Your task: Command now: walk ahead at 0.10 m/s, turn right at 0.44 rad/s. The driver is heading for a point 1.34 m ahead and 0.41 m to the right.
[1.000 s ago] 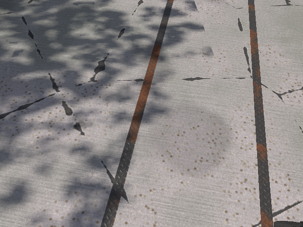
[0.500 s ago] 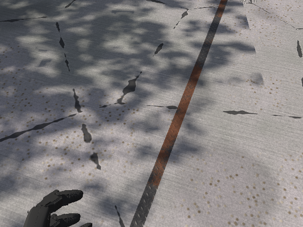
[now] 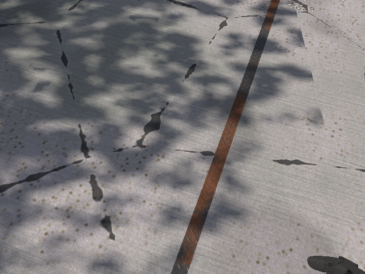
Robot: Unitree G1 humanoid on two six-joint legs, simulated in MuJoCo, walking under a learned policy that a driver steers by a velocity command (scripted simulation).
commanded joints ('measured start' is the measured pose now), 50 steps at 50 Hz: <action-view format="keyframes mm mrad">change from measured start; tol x16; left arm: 1 44 106 36 -70 3 47 19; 14 -44 75 25 -166 12 64 -36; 17 1 265 68 -193 24 57 -9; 50 -113 40 -4 -193 18 50 1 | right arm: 1 35 -137 -41 -36 -2 14 -5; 50 21 -156 -33 10 11 33 3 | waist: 1 -32 169 -138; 14 -19 180 -124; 17 -64 -342 -65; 21 -47 -94 -95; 39 -73 -110 -143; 42 -44 283 -106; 50 -48 209 -88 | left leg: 1 264 294 -244 -188 201 213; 14 214 305 2 -113 77 141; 16 39 193 131 154 -132 0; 17 -262 44 173 470 -523 -100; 19 -315 17 -49 680 -457 -70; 25 -222 0 -70 616 -192 -81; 37 38 -47 -85 93 -212 -64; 39 206 -16 -72 -116 -6 -29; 42 287 396 -505 -189 348 294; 50 306 170 -169 -123 325 181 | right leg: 1 -189 -78 8 190 73 41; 15 247 -32 -139 -522 357 -88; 17 447 -380 378 -649 890 -295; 20 340 -317 317 -706 650 -299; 38 307 -172 414 -584 673 -230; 42 -45 72 112 -108 -100 -18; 46 -89 50 135 123 58 45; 50 68 -12 11 -202 97 65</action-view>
